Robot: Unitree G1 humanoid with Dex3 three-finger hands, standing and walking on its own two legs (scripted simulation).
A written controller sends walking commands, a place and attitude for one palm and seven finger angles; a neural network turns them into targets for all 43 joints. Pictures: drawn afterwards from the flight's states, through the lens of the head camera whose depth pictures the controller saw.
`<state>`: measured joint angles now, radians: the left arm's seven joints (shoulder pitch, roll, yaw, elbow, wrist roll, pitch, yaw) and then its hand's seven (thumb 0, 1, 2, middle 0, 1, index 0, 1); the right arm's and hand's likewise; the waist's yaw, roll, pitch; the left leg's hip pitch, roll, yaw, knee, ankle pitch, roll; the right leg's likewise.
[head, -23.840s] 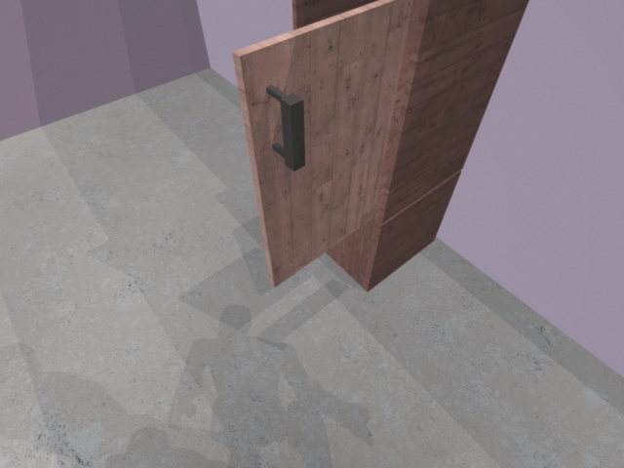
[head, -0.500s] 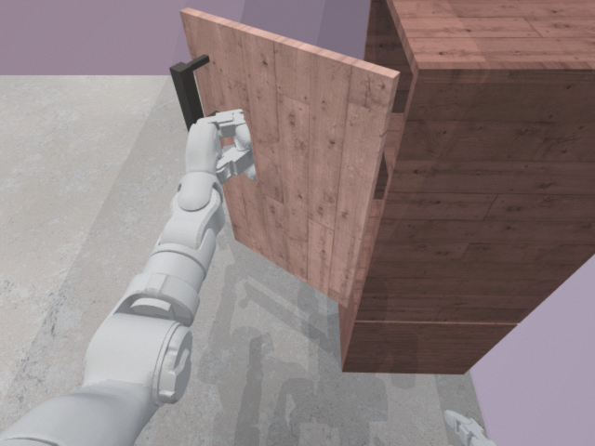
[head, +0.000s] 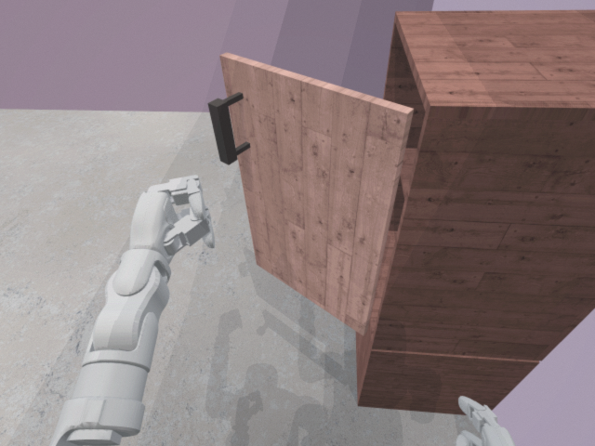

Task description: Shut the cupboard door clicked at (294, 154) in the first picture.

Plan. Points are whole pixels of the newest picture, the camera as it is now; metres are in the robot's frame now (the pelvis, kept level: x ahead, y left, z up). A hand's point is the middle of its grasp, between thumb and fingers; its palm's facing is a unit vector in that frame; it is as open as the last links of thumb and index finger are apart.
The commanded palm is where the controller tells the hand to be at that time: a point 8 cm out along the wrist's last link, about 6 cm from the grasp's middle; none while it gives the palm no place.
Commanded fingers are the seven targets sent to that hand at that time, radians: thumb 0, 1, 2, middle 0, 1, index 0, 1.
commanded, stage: draw the hand back to the body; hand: left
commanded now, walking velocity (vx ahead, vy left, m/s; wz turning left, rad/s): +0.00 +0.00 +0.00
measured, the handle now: (232, 128) +0.63 +0.16 +0.13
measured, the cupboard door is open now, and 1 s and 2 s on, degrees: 56 56 56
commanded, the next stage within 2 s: step back with the hand held close in 1.08 s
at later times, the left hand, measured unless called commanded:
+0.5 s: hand (100, 283) +0.25 +0.23 +0.16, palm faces +0.34 -0.88 -0.32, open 4.5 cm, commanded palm +0.19 +0.28 +0.17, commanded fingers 0.00 0.90 0.90 -0.45 -0.57 -0.45 -0.57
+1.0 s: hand (29, 323) +0.20 +0.28 +0.16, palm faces +0.48 -0.80 -0.37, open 7.3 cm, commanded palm +0.14 +0.32 +0.18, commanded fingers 0.00 0.90 0.90 -0.20 -0.30 -0.20 -0.30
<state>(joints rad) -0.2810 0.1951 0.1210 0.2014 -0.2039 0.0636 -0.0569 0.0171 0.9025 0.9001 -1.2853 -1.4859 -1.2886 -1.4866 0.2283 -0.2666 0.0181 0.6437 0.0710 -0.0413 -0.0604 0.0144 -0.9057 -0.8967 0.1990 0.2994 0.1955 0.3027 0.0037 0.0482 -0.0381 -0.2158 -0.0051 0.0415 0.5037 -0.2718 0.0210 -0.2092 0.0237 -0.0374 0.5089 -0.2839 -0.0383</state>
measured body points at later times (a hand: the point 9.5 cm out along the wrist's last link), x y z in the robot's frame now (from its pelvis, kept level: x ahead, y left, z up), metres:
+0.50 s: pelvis +0.01 +0.01 +0.01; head +0.00 -0.02 +0.46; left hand +0.22 +0.28 +0.18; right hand +0.19 -0.19 -0.10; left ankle +0.00 +0.11 -0.74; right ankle -0.01 -0.09 -0.74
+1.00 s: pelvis +0.01 +0.02 +0.01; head -0.01 -0.01 +0.46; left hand +0.16 +0.32 +0.18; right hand +0.21 -0.20 -0.08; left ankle +0.00 +0.11 -0.74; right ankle -0.01 -0.09 -0.74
